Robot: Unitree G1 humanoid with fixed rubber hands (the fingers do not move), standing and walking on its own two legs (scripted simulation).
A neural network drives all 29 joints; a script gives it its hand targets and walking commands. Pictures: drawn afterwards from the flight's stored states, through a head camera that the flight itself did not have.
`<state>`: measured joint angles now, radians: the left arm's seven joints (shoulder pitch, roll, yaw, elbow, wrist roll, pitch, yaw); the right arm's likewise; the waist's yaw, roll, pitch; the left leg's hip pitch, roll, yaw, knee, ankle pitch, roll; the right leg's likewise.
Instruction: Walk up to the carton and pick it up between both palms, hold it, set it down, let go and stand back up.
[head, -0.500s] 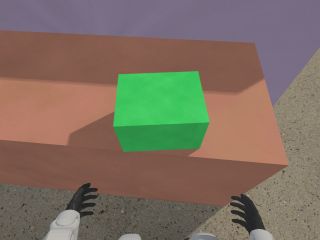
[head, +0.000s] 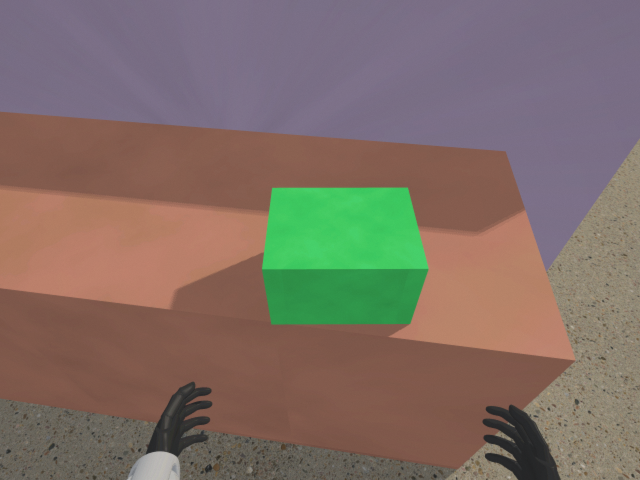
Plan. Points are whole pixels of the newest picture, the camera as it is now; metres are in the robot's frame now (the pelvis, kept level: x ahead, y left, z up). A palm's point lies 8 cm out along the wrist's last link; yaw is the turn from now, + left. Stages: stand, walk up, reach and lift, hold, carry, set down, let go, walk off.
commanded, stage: reach and lift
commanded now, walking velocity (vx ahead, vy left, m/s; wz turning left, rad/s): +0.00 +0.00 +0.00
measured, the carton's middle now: (340, 255) +0.46 +0.02 -0.02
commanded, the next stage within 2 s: none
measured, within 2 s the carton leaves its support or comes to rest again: neither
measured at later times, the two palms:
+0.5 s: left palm (178, 388) +0.21 +0.22 -0.01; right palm (516, 401) +0.22 -0.20 -0.01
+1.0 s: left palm (176, 319) +0.28 +0.24 +0.04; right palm (502, 331) +0.30 -0.19 +0.03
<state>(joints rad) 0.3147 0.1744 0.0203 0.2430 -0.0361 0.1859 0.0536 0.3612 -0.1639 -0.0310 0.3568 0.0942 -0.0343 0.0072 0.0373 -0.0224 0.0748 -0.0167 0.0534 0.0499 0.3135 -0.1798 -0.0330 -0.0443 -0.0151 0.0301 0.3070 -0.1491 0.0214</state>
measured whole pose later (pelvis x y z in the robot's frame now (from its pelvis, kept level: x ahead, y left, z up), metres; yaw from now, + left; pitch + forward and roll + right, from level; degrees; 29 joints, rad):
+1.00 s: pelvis +0.05 +0.00 +0.00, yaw +0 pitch -2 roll +0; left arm 0.12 0.24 0.06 0.05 -0.19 0.13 0.01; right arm 0.14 -0.21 0.04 0.11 0.28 -0.05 -0.10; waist 0.04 0.00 0.07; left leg -0.04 0.06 0.04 0.31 -0.24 -0.04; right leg -0.06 -0.01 0.02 0.29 -0.20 0.02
